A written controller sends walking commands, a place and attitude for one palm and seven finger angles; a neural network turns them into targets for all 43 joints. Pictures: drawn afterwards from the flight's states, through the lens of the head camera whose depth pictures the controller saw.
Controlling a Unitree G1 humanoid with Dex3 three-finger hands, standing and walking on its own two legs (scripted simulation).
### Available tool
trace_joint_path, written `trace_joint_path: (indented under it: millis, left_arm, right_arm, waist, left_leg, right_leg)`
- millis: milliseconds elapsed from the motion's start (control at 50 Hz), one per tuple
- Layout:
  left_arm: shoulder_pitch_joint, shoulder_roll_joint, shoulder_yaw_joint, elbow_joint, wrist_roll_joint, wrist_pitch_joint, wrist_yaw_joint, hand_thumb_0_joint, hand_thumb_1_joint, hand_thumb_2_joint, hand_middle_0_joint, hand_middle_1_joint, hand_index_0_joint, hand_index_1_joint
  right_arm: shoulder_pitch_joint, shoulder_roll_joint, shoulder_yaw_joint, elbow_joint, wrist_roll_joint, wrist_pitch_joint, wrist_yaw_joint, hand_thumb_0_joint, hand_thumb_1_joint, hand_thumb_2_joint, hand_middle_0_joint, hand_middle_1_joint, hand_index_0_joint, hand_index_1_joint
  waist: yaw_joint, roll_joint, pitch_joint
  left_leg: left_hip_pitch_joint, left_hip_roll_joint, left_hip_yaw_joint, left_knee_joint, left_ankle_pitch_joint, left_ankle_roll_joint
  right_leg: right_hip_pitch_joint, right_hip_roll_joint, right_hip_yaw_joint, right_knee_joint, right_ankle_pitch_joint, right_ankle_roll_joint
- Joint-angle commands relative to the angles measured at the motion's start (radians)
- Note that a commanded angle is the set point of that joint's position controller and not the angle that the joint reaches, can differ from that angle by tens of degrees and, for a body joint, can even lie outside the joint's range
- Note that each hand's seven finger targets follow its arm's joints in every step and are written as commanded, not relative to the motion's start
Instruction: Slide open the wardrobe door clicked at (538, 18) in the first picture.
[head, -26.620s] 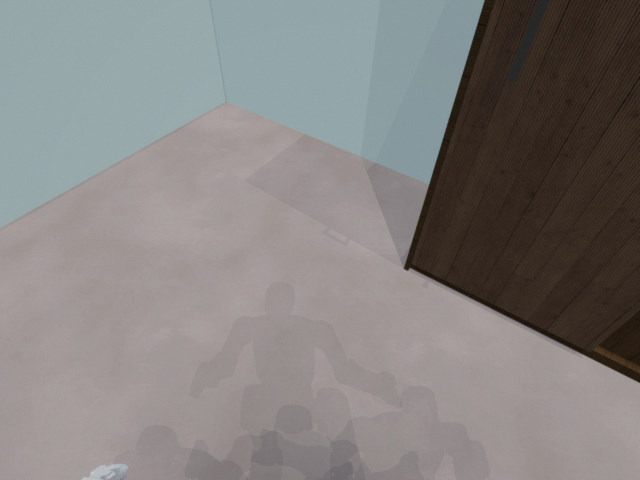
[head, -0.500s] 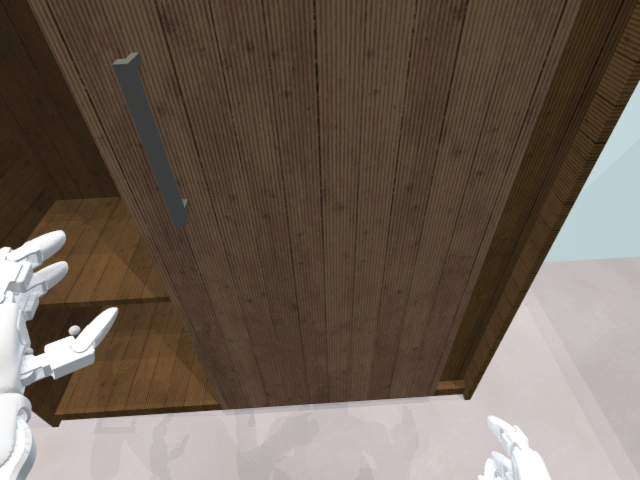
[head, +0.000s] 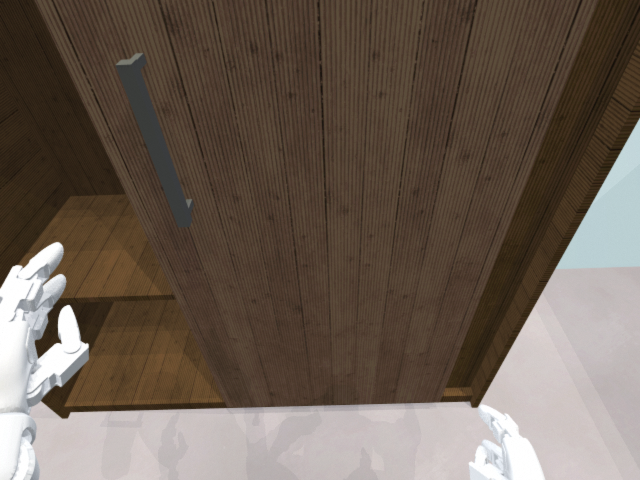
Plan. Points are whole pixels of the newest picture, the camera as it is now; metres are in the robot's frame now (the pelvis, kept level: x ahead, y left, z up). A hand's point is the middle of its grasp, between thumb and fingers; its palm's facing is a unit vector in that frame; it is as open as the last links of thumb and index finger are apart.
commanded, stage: draw the hand back to the body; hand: left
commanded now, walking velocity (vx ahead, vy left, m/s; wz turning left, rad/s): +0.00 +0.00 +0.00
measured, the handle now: (164, 149) +0.48 +0.29 +0.20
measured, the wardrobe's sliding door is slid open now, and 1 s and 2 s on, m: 0.53 0.53 0.53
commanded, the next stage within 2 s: step back with the hand held close in 0.02 s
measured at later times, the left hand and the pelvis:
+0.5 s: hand (55, 364) +0.17 +0.29 +0.14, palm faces +0.31 -0.82 -0.48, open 7.4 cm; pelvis -0.03 +0.03 -0.01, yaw -1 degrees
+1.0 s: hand out of the picture +0.08 +0.36 +0.15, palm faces +0.49 -0.78 -0.38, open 7.4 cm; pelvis -0.11 +0.08 -0.01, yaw +3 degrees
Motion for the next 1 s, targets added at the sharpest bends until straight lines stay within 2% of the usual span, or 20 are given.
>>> trace_joint_path:
  millis: [0,120,140,160,200,220,280,380,440,500,560,600,660,740,760,800,860,900,960,980]
  left_arm:
    - [-0.108,0.223,0.135,-0.223,-0.002,-0.073,0.024,0.0,0.9,0.9,-0.2,-0.3,-0.2,-0.3]
    - [-0.132,0.238,0.15,-0.263,-0.006,-0.085,0.03,0.0,0.9,0.9,-0.2,-0.3,-0.2,-0.3]
    - [-0.218,0.355,0.25,-0.306,0.009,-0.123,0.039,0.0,0.9,0.9,-0.2,-0.3,-0.2,-0.3]
    - [-0.212,0.349,0.248,-0.264,0.015,-0.137,0.038,0.0,0.9,0.9,-0.2,-0.3,-0.2,-0.3]
    - [-0.077,0.24,0.167,-0.189,0.025,-0.123,0.024,0.0,0.9,0.9,-0.2,-0.3,-0.2,-0.3]
    - [-0.044,0.22,0.152,-0.18,0.026,-0.121,0.021,0.0,0.9,0.9,-0.2,-0.3,-0.2,-0.3]
    - [0.035,0.22,0.155,-0.261,0.024,-0.123,0.026,0.0,0.9,0.9,-0.2,-0.3,-0.2,-0.3]
    - [0.069,0.283,0.216,-0.353,0.017,-0.13,0.046,0.0,0.9,0.9,-0.2,-0.3,-0.2,-0.3]
    - [0.069,0.301,0.243,-0.35,0.011,-0.146,0.057,0.0,0.9,0.9,-0.2,-0.3,-0.2,-0.3]
    - [0.061,0.293,0.241,-0.348,0.011,-0.161,0.063,0.0,0.9,0.9,-0.2,-0.3,-0.2,-0.3]
    - [0.045,0.279,0.241,-0.346,0.026,-0.177,0.064,0.0,0.9,0.9,-0.2,-0.3,-0.2,-0.3]
    - [0.05,0.255,0.232,-0.333,0.036,-0.18,0.061,0.0,0.9,0.9,-0.2,-0.3,-0.2,-0.3]
    - [0.081,0.268,0.251,-0.317,0.039,-0.186,0.06,0.0,0.9,0.9,-0.2,-0.3,-0.2,-0.3]
    - [0.081,0.258,0.221,-0.375,0.013,-0.2,0.061,0.0,0.9,0.9,-0.2,-0.3,-0.2,-0.3]
    - [0.048,0.271,0.215,-0.399,0.014,-0.207,0.064,0.0,0.9,0.9,-0.2,-0.3,-0.2,-0.3]
    - [0.023,0.263,0.199,-0.376,0.02,-0.207,0.07,0.0,0.9,0.9,-0.2,-0.3,-0.2,-0.3]
    - [-0.064,0.278,0.192,-0.36,0.033,-0.216,0.081,0.0,0.9,0.9,-0.2,-0.3,-0.2,-0.3]
    - [-0.09,0.253,0.167,-0.33,0.042,-0.219,0.082,0.0,0.9,0.9,-0.2,-0.3,-0.2,-0.3]
    - [-0.145,0.286,0.213,-0.35,0.059,-0.236,0.076,0.0,0.9,0.9,-0.2,-0.3,-0.2,-0.3]
    - [-0.134,0.272,0.218,-0.353,0.06,-0.24,0.071,0.0,0.9,0.9,-0.2,-0.3,-0.2,-0.3]
  right_arm:
    - [-0.14,-0.11,-0.037,-0.164,-0.003,-0.055,-0.011,0.0,-0.9,-0.9,0.2,0.3,0.2,0.3]
    - [-0.144,-0.106,-0.04,-0.16,-0.003,-0.06,-0.013,0.0,-0.9,-0.9,0.2,0.3,0.2,0.3]
    - [-0.139,-0.125,-0.038,-0.186,0.003,-0.031,-0.006,0.0,-0.9,-0.9,0.2,0.3,0.2,0.3]
    - [-0.137,-0.108,-0.038,-0.168,0.0,-0.013,-0.009,0.0,-0.9,-0.9,0.2,0.3,0.2,0.3]
    - [-0.132,-0.1,-0.036,-0.182,0.0,0.008,-0.006,0.0,-0.9,-0.9,0.2,0.3,0.2,0.3]
    - [-0.117,-0.108,-0.042,-0.198,0.005,0.02,-0.003,0.0,-0.9,-0.9,0.2,0.3,0.2,0.3]
    - [-0.098,-0.125,-0.052,-0.22,0.013,0.043,-0.004,0.0,-0.9,-0.9,0.2,0.3,0.2,0.3]
    - [-0.1,-0.12,-0.051,-0.256,0.014,0.055,-0.015,0.0,-0.9,-0.9,0.2,0.3,0.2,0.3]
    - [-0.094,-0.122,-0.053,-0.263,0.013,0.048,-0.019,0.0,-0.9,-0.9,0.2,0.3,0.2,0.3]
    - [-0.089,-0.132,-0.056,-0.261,0.009,0.027,-0.023,0.0,-0.9,-0.9,0.2,0.3,0.2,0.3]
    - [-0.097,-0.153,-0.06,-0.26,0.003,-0.006,-0.026,0.0,-0.9,-0.9,0.2,0.3,0.2,0.3]
    - [-0.092,-0.153,-0.061,-0.257,0.003,-0.019,-0.024,0.0,-0.9,-0.9,0.2,0.3,0.2,0.3]
    - [-0.079,-0.152,-0.071,-0.252,0.004,-0.038,-0.017,0.0,-0.9,-0.9,0.2,0.3,0.2,0.3]
    - [-0.067,-0.127,-0.06,-0.229,0.005,-0.048,-0.001,0.0,-0.9,-0.9,0.2,0.3,0.2,0.3]
    - [-0.061,-0.125,-0.063,-0.215,0.008,-0.054,-0.002,0.0,-0.9,-0.9,0.2,0.3,0.2,0.3]
    - [-0.055,-0.129,-0.067,-0.203,0.007,-0.065,-0.01,0.0,-0.9,-0.9,0.2,0.3,0.2,0.3]
    - [-0.065,-0.136,-0.069,-0.177,-0.002,-0.077,-0.021,0.0,-0.9,-0.9,0.2,0.3,0.2,0.3]
    - [-0.068,-0.133,-0.06,-0.178,-0.005,-0.082,-0.025,0.0,-0.9,-0.9,0.2,0.3,0.2,0.3]
    - [-0.099,-0.156,-0.066,-0.197,-0.015,-0.085,-0.03,0.0,-0.9,-0.9,0.2,0.3,0.2,0.3]
    - [-0.086,-0.143,-0.074,-0.2,-0.019,-0.082,-0.026,0.0,-0.9,-0.9,0.2,0.3,0.2,0.3]
  waist:
    - [0.0,-0.024,-0.051]
    - [-0.003,0.005,-0.056]
    - [-0.032,-0.067,0.045]
    - [-0.038,-0.102,0.022]
    - [-0.039,-0.167,-0.024]
    - [-0.041,-0.133,-0.065]
    - [-0.046,0.011,-0.17]
    - [-0.045,-0.035,-0.163]
    - [-0.048,-0.038,-0.131]
    - [-0.051,0.039,-0.116]
    - [-0.046,0.165,-0.086]
    - [-0.038,0.186,-0.072]
    - [-0.032,0.129,-0.103]
    - [-0.049,-0.011,-0.124]
    - [-0.054,-0.075,-0.163]
    - [-0.064,-0.102,-0.146]
    - [-0.075,-0.029,-0.088]
    - [-0.074,0.039,-0.044]
    - [-0.046,0.241,-0.052]
    - [-0.033,0.231,-0.086]
  left_leg:
    - [0.181,0.003,-0.037,0.004,0.182,0.043]
    - [0.178,0.003,-0.034,0.009,0.183,0.04]
    - [0.12,0.029,-0.035,0.106,0.157,0.061]
    - [0.102,0.021,-0.036,0.134,0.148,0.057]
    - [0.074,0.018,-0.014,0.164,0.201,0.063]
    - [0.074,0.015,-0.006,0.167,0.219,0.065]
    - [0.139,0.041,-0.017,0.131,0.365,0.075]
    - [0.077,0.071,-0.064,0.103,0.32,0.063]
    - [0.028,0.081,-0.087,0.081,0.212,0.057]
    - [-0.026,0.105,-0.141,0.003,0.073,0.058]
    - [-0.21,0.152,-0.237,-0.166,-0.309,0.076]
    - [-0.366,0.175,-0.284,-0.255,-0.502,0.074]
    - [-0.372,0.163,-0.269,-0.241,-0.507,0.058]
    - [-0.096,0.089,-0.163,-0.086,-0.221,-0.01]
    - [-0.012,0.079,-0.14,-0.029,-0.174,-0.008]
    - [0.065,0.072,-0.124,0.037,-0.152,0.005]
    - [0.104,0.071,-0.134,0.077,-0.186,-0.001]
    - [0.038,0.098,-0.191,-0.025,-0.26,-0.001]
    - [-0.32,0.212,-0.355,-0.354,-0.59,0.002]
    - [-0.375,0.237,-0.346,-0.367,-0.591,-0.011]
  right_leg:
    - [-0.198,-0.056,0.068,-0.079,0.387,0.062]
    - [-0.183,-0.058,0.071,-0.075,0.394,0.06]
    - [-0.348,-0.114,0.114,-0.121,0.5,0.128]
    - [-0.332,-0.138,0.1,-0.101,0.588,0.135]
    - [-0.291,-0.147,0.072,-0.041,0.762,0.168]
    - [-0.268,-0.149,0.073,-0.012,0.793,0.178]
    - [-0.264,-0.12,0.055,0.06,0.697,0.175]
    - [-0.291,-0.092,0.065,0.045,0.433,0.126]
    - [-0.314,-0.091,0.084,0.034,0.314,0.105]
    - [-0.297,-0.059,0.071,0.056,0.164,0.079]
    - [-0.181,-0.002,0.049,0.137,0.021,0.063]
    - [-0.077,0.026,0.032,0.221,-0.009,0.046]
    - [-0.069,0.034,0.039,0.203,-0.026,0.034]
    - [-0.315,-0.032,0.109,0.009,-0.048,0.009]
    - [-0.361,-0.048,0.118,-0.011,-0.044,0.005]
    - [-0.457,-0.081,0.15,-0.043,-0.061,-0.001]
    - [-0.565,-0.097,0.173,-0.081,-0.151,-0.011]
    - [-0.531,-0.05,0.135,-0.033,-0.151,0.003]
    - [-0.172,0.08,0.058,0.25,-0.084,0.033]
    - [-0.091,0.084,0.046,0.326,-0.07,0.021]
